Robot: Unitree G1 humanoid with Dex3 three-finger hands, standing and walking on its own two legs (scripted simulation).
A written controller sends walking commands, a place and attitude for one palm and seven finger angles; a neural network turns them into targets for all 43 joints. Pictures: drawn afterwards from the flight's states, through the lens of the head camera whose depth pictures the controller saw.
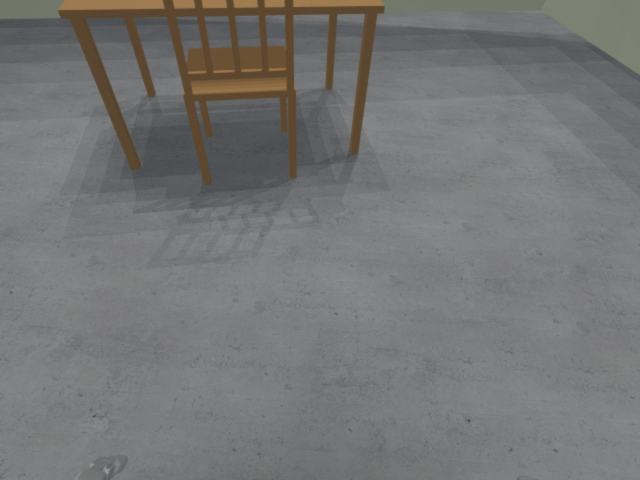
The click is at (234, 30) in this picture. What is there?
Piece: chair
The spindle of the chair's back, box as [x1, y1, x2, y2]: [226, 0, 240, 71]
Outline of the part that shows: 226,0 235,71 240,71 233,2 232,0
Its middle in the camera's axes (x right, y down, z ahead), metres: -0.32 -0.73 +1.40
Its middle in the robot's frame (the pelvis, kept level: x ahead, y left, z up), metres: +1.51 +0.39 -0.10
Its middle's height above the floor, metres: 0.67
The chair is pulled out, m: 0.00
